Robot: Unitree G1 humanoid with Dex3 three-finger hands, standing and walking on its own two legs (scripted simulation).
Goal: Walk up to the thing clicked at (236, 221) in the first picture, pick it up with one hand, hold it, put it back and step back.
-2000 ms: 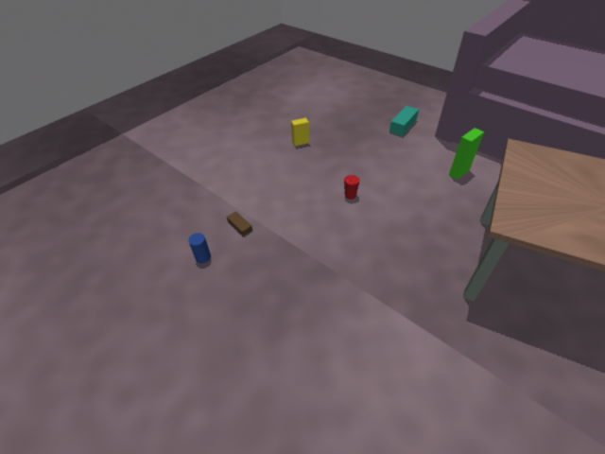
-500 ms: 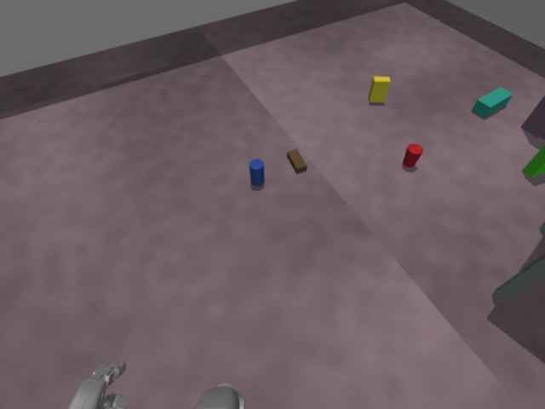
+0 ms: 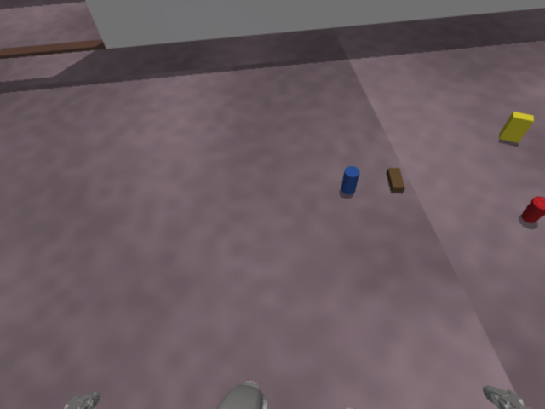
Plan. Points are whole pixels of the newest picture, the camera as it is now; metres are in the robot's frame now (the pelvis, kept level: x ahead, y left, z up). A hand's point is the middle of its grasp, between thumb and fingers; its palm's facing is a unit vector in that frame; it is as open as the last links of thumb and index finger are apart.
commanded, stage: walk up
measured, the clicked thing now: (395, 180) +1.16 -0.52 -0.73
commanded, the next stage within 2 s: stand in 1.44 s
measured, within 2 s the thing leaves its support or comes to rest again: neither
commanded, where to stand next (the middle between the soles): +0.06 +0.03 m, yaw +24 degrees
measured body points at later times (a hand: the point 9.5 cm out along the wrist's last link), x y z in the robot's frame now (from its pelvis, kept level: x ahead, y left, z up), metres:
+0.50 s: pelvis -0.01 +0.01 +0.00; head +0.02 +0.03 +0.45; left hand -0.04 +0.34 -0.11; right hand +0.18 -0.27 -0.09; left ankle +0.00 +0.15 -0.71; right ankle +0.06 -0.12 -0.69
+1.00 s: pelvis +0.00 +0.01 +0.01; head +0.02 +0.03 +0.46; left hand -0.08 +0.33 -0.11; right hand +0.21 -0.23 -0.10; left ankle -0.02 +0.13 -0.71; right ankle +0.07 -0.11 -0.71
